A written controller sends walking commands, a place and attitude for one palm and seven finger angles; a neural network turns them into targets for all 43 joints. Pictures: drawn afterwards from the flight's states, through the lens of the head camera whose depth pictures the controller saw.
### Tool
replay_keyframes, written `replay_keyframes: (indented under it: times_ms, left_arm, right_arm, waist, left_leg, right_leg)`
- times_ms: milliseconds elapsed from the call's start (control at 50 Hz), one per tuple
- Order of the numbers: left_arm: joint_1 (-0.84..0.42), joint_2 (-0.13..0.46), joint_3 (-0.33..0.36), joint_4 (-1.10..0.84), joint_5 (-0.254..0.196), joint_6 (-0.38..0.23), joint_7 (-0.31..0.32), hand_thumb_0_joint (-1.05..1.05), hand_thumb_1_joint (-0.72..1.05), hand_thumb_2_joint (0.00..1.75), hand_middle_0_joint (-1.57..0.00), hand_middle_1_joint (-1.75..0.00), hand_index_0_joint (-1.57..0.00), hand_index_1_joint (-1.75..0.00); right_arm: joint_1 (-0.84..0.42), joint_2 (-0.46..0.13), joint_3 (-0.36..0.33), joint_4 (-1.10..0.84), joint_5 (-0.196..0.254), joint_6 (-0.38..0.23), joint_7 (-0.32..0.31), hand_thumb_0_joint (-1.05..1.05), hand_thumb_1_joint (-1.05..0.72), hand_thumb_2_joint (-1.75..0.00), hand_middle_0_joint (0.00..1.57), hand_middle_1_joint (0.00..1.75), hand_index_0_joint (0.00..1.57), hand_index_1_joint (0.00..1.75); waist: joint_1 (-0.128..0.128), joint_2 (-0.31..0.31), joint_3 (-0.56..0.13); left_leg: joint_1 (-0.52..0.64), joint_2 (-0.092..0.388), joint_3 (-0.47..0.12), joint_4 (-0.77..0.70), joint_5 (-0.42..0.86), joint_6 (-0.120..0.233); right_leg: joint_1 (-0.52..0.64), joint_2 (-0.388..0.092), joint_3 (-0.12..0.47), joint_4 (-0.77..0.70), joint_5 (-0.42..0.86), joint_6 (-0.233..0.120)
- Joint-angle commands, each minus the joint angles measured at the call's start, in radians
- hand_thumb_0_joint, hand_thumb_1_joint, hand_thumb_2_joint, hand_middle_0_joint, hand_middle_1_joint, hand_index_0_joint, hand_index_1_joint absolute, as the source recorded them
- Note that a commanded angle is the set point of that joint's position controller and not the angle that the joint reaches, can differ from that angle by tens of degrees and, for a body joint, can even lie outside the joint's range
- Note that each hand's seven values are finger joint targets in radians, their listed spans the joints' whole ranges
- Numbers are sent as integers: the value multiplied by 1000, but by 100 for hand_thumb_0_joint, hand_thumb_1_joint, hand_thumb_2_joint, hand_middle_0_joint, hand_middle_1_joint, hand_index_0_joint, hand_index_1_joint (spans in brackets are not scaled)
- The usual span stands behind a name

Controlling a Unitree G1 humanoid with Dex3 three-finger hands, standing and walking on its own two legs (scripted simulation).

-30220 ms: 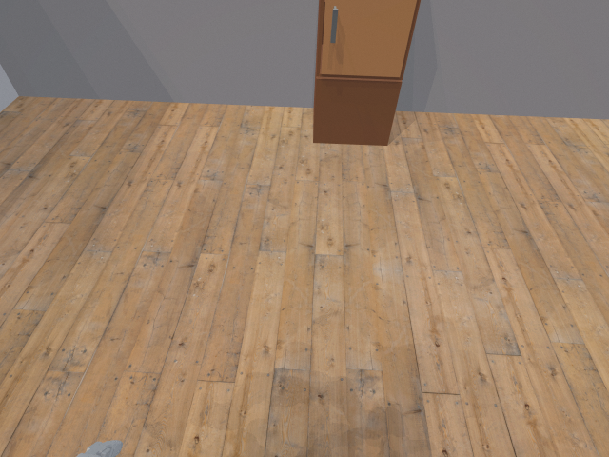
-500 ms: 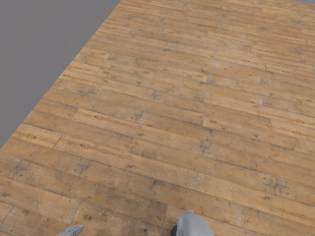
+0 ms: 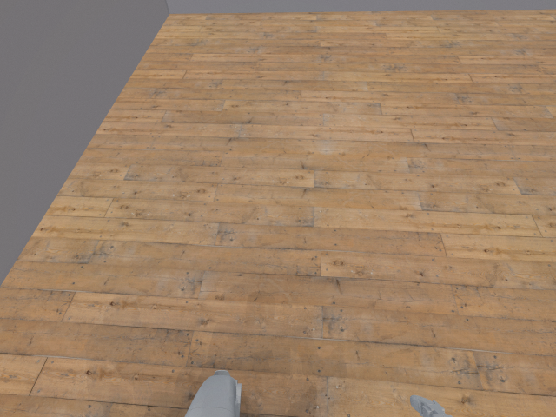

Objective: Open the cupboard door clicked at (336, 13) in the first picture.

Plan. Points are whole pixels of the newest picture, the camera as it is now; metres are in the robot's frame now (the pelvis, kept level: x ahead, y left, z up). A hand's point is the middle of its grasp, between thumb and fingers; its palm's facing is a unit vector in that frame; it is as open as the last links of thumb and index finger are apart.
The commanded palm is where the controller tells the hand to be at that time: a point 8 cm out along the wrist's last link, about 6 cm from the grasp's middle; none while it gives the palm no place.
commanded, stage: walk to a spot facing it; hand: left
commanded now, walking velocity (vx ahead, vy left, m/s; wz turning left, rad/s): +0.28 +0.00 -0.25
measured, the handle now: out of the picture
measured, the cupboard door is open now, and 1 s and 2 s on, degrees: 43 43 43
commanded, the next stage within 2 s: turn to face it in 0.04 s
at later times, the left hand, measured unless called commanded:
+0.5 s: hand (199, 316) +0.31 +0.19 -0.17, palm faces +0.05 -0.98 -0.18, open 7.4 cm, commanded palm none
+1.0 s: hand (215, 339) +0.27 +0.15 -0.17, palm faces +0.38 -0.89 -0.25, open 7.4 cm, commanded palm none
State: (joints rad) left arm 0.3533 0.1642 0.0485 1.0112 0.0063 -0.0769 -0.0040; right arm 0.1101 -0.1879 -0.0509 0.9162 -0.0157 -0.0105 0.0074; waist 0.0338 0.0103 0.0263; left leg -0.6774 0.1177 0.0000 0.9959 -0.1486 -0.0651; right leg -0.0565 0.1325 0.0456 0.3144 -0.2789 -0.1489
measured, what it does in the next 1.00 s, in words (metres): walks ahead, turning left: left foot, then right foot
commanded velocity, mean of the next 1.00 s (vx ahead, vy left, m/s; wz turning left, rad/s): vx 0.02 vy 0.00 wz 0.49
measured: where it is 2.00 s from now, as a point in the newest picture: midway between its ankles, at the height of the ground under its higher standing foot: (325, 390)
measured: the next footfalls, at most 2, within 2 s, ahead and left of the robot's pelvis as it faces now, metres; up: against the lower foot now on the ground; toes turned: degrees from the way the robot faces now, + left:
left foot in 0.22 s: +0.25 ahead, +0.10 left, +0.00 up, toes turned +1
right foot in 0.66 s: +0.32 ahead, -0.14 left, +0.00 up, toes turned +6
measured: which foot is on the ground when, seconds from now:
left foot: up 0.00-0.20, down 0.22-0.66, up 0.68-1.00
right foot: down 0.00-0.22, up 0.24-0.64, down 0.66-1.00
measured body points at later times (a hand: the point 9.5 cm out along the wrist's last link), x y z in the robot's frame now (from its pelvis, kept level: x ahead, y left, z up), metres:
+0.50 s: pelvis +0.22 +0.01 +0.00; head +0.26 +0.03 +0.45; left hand +0.31 +0.25 -0.15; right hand +0.19 -0.22 -0.15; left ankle +0.21 +0.10 -0.74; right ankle +0.25 -0.16 -0.68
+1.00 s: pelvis +0.28 -0.06 +0.00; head +0.32 -0.04 +0.44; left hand +0.25 +0.20 -0.15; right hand +0.47 -0.28 -0.14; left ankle +0.24 +0.08 -0.69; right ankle +0.28 -0.14 -0.74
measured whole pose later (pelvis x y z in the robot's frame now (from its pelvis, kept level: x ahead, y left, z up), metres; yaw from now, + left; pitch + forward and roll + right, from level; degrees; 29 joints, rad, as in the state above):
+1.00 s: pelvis +0.28 -0.06 +0.00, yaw +22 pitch +1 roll +2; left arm 0.21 0.20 0.04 0.93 0.02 0.00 0.02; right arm 0.13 -0.27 -0.09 0.94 -0.01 0.07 0.02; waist -0.01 -0.03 0.09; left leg -0.46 0.06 0.08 0.89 -0.41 -0.06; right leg -0.19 -0.11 -0.26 0.53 -0.34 -0.03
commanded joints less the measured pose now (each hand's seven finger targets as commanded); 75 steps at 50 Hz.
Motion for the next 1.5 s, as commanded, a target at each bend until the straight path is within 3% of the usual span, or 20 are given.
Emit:
replay_keyframes:
  times_ms: [0, 60, 140, 180, 200, 220, 280, 360, 600, 660, 780, 1040, 1060, 1080, 1100, 1120, 1200, 1440, 1460, 1480]
  left_arm:
    - [154, 125, 26, -7, 7, -17, 27, 0, 90, 90, -20, -30, -20, -30]
    - [193, 123, 21, 12, 13, -13, 41, 0, 90, 90, -20, -30, -20, -30]
    - [143, 163, 28, 18, 6, -21, 51, 0, 90, 90, -20, -30, -20, -30]
    - [130, 122, 19, 26, -22, -27, 52, 0, 90, 90, -20, -30, -20, -30]
    - [185, 61, -5, 10, -34, -32, 48, 0, 90, 90, -20, -30, -20, -30]
    - [153, 99, 2, 8, -15, -17, 56, 0, 90, 90, -20, -30, -20, -30]
    - [41, 53, 0, -8, 14, 26, 33, 0, 90, 90, -20, -30, -20, -30]
    - [47, 28, 3, -17, 13, 66, 25, 0, 90, 90, -20, -30, -20, -30]
    - [-181, 109, 26, -141, -2, 61, 23, 0, 90, 90, -20, -30, -20, -30]
    - [-28, 289, 61, -114, 12, 49, 43, 0, 90, 90, -20, -30, -20, -30]
    - [-186, 164, 25, -153, 10, 55, 46, 0, 90, 90, -20, -30, -20, -30]
    - [-100, 253, 54, -139, 18, 62, 26, 0, 90, 90, -20, -30, -20, -30]
    - [-118, 244, 51, -146, 13, 64, 24, 0, 90, 90, -20, -30, -20, -30]
    - [-131, 184, 38, -183, 2, 70, 15, 0, 90, 90, -20, -30, -20, -30]
    - [-192, 175, 28, -225, 9, 83, 22, 0, 90, 90, -20, -30, -20, -30]
    - [-197, 200, 32, -234, 14, 93, 25, 0, 90, 90, -20, -30, -20, -30]
    - [-148, 194, 43, -162, 19, 108, 13, 0, 90, 90, -20, -30, -20, -30]
    - [-102, 165, 35, -182, 4, 87, 17, 0, 90, 90, -20, -30, -20, -30]
    - [-40, 199, 45, -172, 8, 77, 21, 0, 90, 90, -20, -30, -20, -30]
    - [-5, 287, 65, -169, 24, 63, 32, 0, 90, 90, -20, -30, -20, -30]
  right_arm:
    - [-106, -63, -7, -96, 3, -24, -2, 0, -90, -90, 20, 30, 20, 30]
    - [-168, -57, -2, -109, 6, -29, 1, 0, -90, -90, 20, 30, 20, 30]
    - [51, -70, 1, -35, 4, -44, -24, 0, -90, -90, 20, 30, 20, 30]
    - [365, -182, -23, 60, -13, -46, -39, 0, -90, -90, 20, 30, 20, 30]
    - [423, -214, -18, 73, -11, -44, -45, 0, -90, -90, 20, 30, 20, 30]
    - [340, -179, -5, 61, 2, -32, -41, 0, -90, -90, 20, 30, 20, 30]
    - [228, -73, 27, 59, -2, -51, -56, 0, -90, -90, 20, 30, 20, 30]
    - [199, -123, 14, 58, 0, -46, -51, 0, -90, -90, 20, 30, 20, 30]
    - [246, -164, -34, 50, -3, 8, -40, 0, -90, -90, 20, 30, 20, 30]
    - [256, -104, -39, 5, 14, 5, -35, 0, -90, -90, 20, 30, 20, 30]
    - [182, -65, -30, 15, 1, 64, 2, 0, -90, -90, 20, 30, 20, 30]
    - [52, -129, -29, -79, -1, 52, 17, 0, -90, -90, 20, 30, 20, 30]
    - [139, -180, -43, -61, -5, 45, 17, 0, -90, -90, 20, 30, 20, 30]
    - [212, -310, -77, -52, -14, 34, 11, 0, -90, -90, 20, 30, 20, 30]
    - [255, -366, -84, -40, -3, 41, 0, 0, -90, -90, 20, 30, 20, 30]
    - [221, -356, -76, -46, -3, 43, -4, 0, -90, -90, 20, 30, 20, 30]
    - [30, -262, -46, -98, -5, 29, -23, 0, -90, -90, 20, 30, 20, 30]
    - [12, -252, -68, -98, -5, 40, -12, 0, -90, -90, 20, 30, 20, 30]
    - [-6, -230, -67, -110, 3, 40, -10, 0, -90, -90, 20, 30, 20, 30]
    - [17, -147, -57, -123, 13, 39, -6, 0, -90, -90, 20, 30, 20, 30]
  waist:
    - [23, -108, 26]
    - [37, -119, 57]
    - [-90, -100, -64]
    - [-203, 49, -266]
    - [-161, 191, -378]
    - [-119, 69, -288]
    - [-44, 110, 48]
    - [3, 62, -42]
    - [-17, 143, -77]
    - [38, -282, -235]
    - [-60, -185, -19]
    - [-59, -157, -80]
    - [-112, -58, -141]
    - [-152, 262, -188]
    - [-165, 282, -203]
    - [-137, 150, -172]
    - [-50, 159, -65]
    - [-11, 170, -87]
    - [24, 91, -100]
    - [36, -192, -130]
  left_leg:
    - [-130, -41, 42, -59, -17, 14]
    - [-88, -74, 79, -164, -52, 29]
    - [344, -201, 167, -440, 6, 97]
    - [873, 109, -184, -408, 569, 260]
    - [986, 357, -491, -472, 981, 404]
    - [833, 340, -442, -533, 941, 412]
    - [434, 193, -280, -671, 672, 323]
    - [410, 88, -125, -638, 720, 243]
    - [379, 32, -293, -510, 394, 171]
    - [72, -163, -2, 38, -568, 13]
    - [99, -59, 18, 200, -280, -7]
    - [422, -112, 137, -413, -147, 44]
    - [599, -61, 76, -532, 20, 65]
    - [773, 222, -307, -584, 370, 205]
    - [768, 352, -457, -600, 626, 321]
    - [701, 354, -362, -605, 477, 336]
    - [507, 138, -202, -648, 253, 217]
    - [353, 50, -275, -543, 165, 185]
    - [265, -1, -246, -466, 60, 141]
    - [84, -137, -104, -244, -239, 59]
  right_leg:
    - [186, -300, 202, -3, 864, 73]
    - [218, -299, 221, 21, 973, 80]
    - [141, -238, 142, 251, 1322, 135]
    - [-245, -138, 44, 748, 686, 189]
    - [-390, -46, 12, 1063, -260, 170]
    - [-391, -105, 69, 1072, -275, 143]
    - [-436, -181, 16, 947, -160, 183]
    - [-335, -168, -52, 704, -86, 205]
    - [-133, -134, -69, 162, 75, 209]
    - [222, -693, 294, 100, 832, -16]
    - [-86, -458, -95, 49, 623, 55]
    - [-81, -489, -216, 270, 593, 93]
    - [-179, -463, -250, 440, 464, 138]
    - [-472, -304, -270, 690, -177, 224]
    - [-581, -244, -136, 842, -416, 234]
    - [-578, -270, -63, 881, -374, 221]
    - [-534, -248, -39, 882, -132, 244]
    - [-165, -137, -104, 267, -30, 232]
    - [-34, -177, -71, 116, 60, 226]
    - [109, -436, 188, -33, 90, 155]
